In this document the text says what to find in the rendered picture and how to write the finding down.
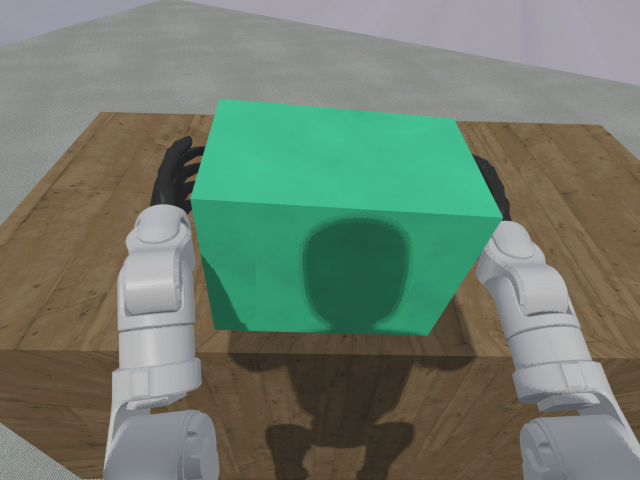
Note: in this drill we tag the right robot upper arm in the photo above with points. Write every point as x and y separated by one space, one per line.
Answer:
589 447

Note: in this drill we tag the pedestal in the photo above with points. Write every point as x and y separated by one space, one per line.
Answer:
313 406

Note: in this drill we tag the carton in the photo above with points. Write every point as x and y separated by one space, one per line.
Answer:
325 220

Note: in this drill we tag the left robot upper arm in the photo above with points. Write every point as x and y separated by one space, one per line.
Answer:
177 445

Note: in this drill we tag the robot right hand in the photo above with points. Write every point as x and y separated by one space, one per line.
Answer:
495 186

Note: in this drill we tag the right robot forearm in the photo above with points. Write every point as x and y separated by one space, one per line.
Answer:
554 368

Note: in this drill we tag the robot left hand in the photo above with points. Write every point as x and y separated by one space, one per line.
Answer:
169 187

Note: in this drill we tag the left robot forearm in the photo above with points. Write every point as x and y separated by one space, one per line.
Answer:
155 293

